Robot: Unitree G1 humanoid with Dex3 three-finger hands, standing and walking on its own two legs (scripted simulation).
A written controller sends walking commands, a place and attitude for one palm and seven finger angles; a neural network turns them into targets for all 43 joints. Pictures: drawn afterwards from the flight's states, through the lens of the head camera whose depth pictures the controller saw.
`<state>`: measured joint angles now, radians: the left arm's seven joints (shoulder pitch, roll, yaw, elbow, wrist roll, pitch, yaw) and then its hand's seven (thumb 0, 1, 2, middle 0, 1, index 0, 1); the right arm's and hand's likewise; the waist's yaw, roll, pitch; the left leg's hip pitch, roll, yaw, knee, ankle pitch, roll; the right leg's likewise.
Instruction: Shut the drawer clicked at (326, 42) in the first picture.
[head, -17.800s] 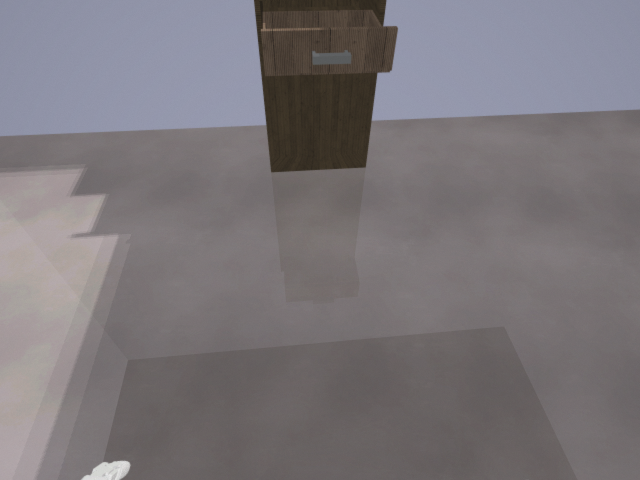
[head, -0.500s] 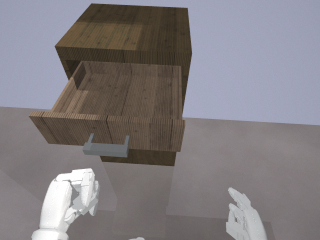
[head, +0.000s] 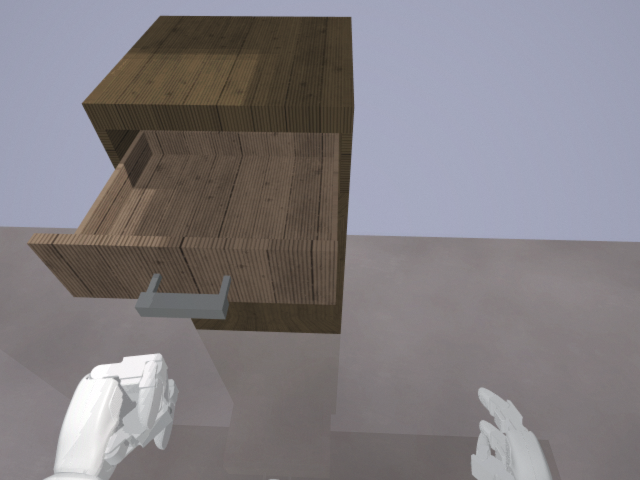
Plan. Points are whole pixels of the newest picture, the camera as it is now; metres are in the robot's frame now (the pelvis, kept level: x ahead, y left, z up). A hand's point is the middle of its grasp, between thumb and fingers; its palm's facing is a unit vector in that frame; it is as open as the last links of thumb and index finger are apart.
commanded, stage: bring the fist close to the handle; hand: left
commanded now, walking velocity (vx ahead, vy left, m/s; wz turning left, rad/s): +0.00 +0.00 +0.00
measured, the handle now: (187, 293) +0.38 +0.23 -0.01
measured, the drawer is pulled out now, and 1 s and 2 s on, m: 0.29 0.29 0.25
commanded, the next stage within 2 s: push the drawer shut in 1.34 s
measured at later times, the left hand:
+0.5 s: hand (175, 381) +0.23 +0.18 +0.04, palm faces +0.02 -1.00 -0.05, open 3.3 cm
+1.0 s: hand (196, 357) +0.28 +0.19 -0.02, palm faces -0.03 -1.00 -0.01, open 3.3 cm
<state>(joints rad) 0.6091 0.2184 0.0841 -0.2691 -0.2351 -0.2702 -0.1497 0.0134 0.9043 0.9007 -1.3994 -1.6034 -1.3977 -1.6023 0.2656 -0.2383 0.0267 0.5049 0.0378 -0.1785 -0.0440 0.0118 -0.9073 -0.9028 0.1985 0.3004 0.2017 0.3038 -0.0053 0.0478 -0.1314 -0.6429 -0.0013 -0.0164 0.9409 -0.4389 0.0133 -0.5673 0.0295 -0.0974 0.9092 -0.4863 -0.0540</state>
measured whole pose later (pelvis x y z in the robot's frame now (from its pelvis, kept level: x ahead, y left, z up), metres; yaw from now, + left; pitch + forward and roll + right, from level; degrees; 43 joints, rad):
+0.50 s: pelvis +0.00 -0.01 -0.01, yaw +0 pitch +13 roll -1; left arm 0.38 0.22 0.19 0.05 -0.28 -0.41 -0.26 0.01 0.90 0.90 -1.40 -1.60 -1.40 -1.60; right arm 0.24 -0.25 0.00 0.58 0.02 -0.19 -0.05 0.01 -0.91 -0.90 0.20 0.30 0.20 0.30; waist -0.02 0.03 -0.13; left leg -0.76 0.00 -0.01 0.99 -0.46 0.01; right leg -0.69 0.03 -0.09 0.98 -0.51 -0.06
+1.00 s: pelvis -0.02 +0.03 -0.05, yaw -2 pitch +18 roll -3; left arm 0.07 0.22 0.13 0.24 -0.21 -0.40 -0.16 0.01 0.91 0.90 -1.40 -1.60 -1.40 -1.60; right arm 0.21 -0.24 0.03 0.55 0.00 -0.12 -0.02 0.01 -0.91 -0.90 0.20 0.30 0.20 0.30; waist -0.03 0.02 -0.16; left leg -1.01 0.00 0.01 1.20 -0.51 0.05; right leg -0.93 0.02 -0.08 1.16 -0.54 -0.03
